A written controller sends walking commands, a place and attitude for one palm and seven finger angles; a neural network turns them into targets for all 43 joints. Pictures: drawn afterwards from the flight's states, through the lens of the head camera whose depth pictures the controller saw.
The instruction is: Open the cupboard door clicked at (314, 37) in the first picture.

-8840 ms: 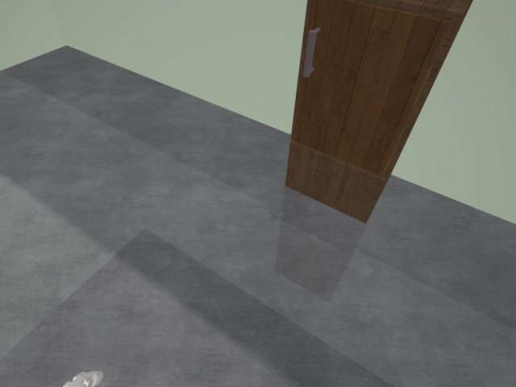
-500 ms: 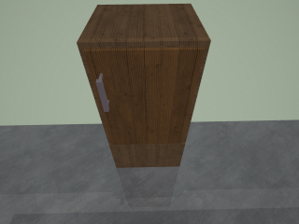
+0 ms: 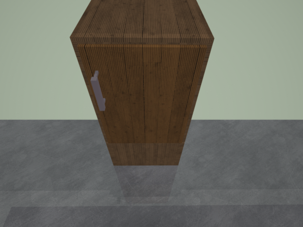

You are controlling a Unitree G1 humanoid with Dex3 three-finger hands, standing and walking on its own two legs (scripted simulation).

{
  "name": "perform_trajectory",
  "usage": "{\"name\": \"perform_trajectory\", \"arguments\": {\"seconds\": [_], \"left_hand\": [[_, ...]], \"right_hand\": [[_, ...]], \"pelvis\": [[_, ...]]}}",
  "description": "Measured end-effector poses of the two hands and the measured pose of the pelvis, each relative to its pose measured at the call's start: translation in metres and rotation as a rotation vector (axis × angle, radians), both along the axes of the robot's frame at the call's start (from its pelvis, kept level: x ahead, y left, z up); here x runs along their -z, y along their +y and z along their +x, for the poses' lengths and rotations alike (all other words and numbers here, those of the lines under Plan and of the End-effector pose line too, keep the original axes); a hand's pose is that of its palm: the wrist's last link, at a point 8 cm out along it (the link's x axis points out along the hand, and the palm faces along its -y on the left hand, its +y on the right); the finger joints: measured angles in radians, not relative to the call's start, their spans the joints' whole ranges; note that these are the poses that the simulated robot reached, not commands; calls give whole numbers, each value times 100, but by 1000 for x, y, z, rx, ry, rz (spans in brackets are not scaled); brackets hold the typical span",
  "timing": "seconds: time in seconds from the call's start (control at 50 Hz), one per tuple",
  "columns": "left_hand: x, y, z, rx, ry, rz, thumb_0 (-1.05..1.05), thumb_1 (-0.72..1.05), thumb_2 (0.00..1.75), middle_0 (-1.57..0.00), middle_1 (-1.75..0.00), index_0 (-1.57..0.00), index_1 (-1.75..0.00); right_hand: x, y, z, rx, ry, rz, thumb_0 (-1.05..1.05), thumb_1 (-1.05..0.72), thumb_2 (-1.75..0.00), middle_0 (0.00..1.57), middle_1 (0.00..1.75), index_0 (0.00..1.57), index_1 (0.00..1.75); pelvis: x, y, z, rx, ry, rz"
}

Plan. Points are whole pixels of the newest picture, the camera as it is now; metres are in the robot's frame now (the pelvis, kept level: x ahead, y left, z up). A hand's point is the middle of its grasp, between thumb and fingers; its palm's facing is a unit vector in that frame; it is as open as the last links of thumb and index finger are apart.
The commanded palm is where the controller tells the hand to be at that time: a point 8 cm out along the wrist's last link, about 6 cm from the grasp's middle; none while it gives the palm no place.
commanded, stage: look again from close up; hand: left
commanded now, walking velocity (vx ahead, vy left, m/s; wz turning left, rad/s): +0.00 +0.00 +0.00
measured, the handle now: (99, 91) +0.57 +0.23 +0.00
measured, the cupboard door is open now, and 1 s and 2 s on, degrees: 0 0 0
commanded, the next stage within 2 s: raise the hand with hooked fingers in 0.20 s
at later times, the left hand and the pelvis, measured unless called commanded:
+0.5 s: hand (82, 196) +0.20 +0.19 -0.02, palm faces +0.25 -0.97 -0.06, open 7.6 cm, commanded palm +0.12 +0.24 -0.06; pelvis -0.01 +0.00 -0.02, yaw +2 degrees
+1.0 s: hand (73, 206) +0.18 +0.22 -0.04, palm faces +0.01 -1.00 -0.04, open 10.2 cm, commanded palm +0.15 +0.28 -0.03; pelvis -0.05 +0.00 -0.09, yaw +2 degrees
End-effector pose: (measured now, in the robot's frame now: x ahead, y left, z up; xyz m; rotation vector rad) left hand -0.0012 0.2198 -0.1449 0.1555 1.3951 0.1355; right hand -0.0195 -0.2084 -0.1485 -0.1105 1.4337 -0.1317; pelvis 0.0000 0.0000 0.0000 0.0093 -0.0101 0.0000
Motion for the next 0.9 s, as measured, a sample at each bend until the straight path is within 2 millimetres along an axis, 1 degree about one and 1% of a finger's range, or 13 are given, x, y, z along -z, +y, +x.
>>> {"name": "perform_trajectory", "arguments": {"seconds": [0.16, 0.32, 0.34, 0.36, 0.46, 0.5, 0.54, 0.6, 0.66, 0.72, 0.76, 0.8, 0.9], "left_hand": [[-2, 3, 16, -5, -37, 14, 2, 92, 90, -20, -30, -20, -30], [-2, 3, 25, -5, -57, 22, 1, 92, 90, -20, -30, -20, -30], [-8, 5, 34, -62, -110, 22, 1, 92, 90, -20, -30, -20, -30], [-22, 10, 51, -96, -234, 36, 2, 92, 89, -20, -30, -20, -31], [-113, 20, 142, -119, -909, 70, 2, 89, 88, -20, -33, -20, -33], [-134, 18, 165, -76, -1130, 30, 2, 85, 87, -20, -35, -20, -35], [-142, 12, 175, -5, -1308, -31, 2, 82, 85, -20, -37, -20, -37], [-130, 3, 169, 129, -1447, -112, 1, 76, 83, -21, -40, -21, -41], [-99, 7, 150, 126, -1391, -163, 1, 69, 80, -22, -45, -22, -45], [-76, 20, 129, 49, -1304, -136, 1, 61, 77, -23, -49, -23, -49], [-75, 30, 119, 20, -1292, -85, 2, 57, 75, -23, -52, -23, -52], [-83, 37, 115, 26, -1324, -45, 2, 52, 73, -23, -55, -23, -55], [-104, 43, 134, 117, -1407, -58, 2, 40, 68, -23, -62, -23, -63]], "right_hand": [[0, -9, 24, -12, -39, -18, 1, -92, -90, 20, 30, 20, 30], [-2, -18, 39, -23, -64, -35, 0, -92, -90, 20, 30, 20, 30], [-4, -21, 43, -19, -96, -45, 0, -92, -90, 20, 30, 20, 30], [-8, -24, 51, -23, -160, -64, 1, -92, -90, 20, 30, 20, 30], [-27, -39, 109, -47, -520, -124, 1, -92, -90, 20, 30, 20, 30], [-35, -44, 135, -76, -645, -135, 1, -91, -90, 20, 30, 20, 30], [-41, -49, 160, -115, -759, -143, 1, -91, -90, 20, 30, 20, 30], [-46, -53, 192, -177, -894, -157, 1, -91, -90, 20, 30, 20, 30], [-46, -50, 216, -218, -971, -166, 1, -91, -90, 20, 30, 20, 30], [-42, -40, 227, -245, -1000, -162, 1, -91, -90, 19, 30, 20, 30], [-35, -31, 228, -261, -993, -148, 1, -91, -90, 19, 30, 20, 30], [-25, -20, 222, -278, -963, -129, 1, -91, -90, 19, 30, 20, 30], [6, 1, 189, -270, -840, -69, 1, -91, -90, 20, 30, 20, 30]], "pelvis": [[0, -3, 8, -2, -1, 0], [0, -5, 11, -4, 1, -7], [1, -4, 10, -4, 3, -11], [1, -4, 10, -2, 4, -8], [9, -2, 1, -44, 57, -3], [19, -3, -6, -40, 103, -1], [32, -5, -13, -29, 150, 5], [57, -8, -24, -20, 203, 11], [79, -9, -32, -22, 227, 6], [91, -10, -36, -32, 238, -8], [96, -10, -37, -39, 240, -24], [98, -9, -39, -47, 242, -39], [100, -6, -46, -59, 247, -67]]}}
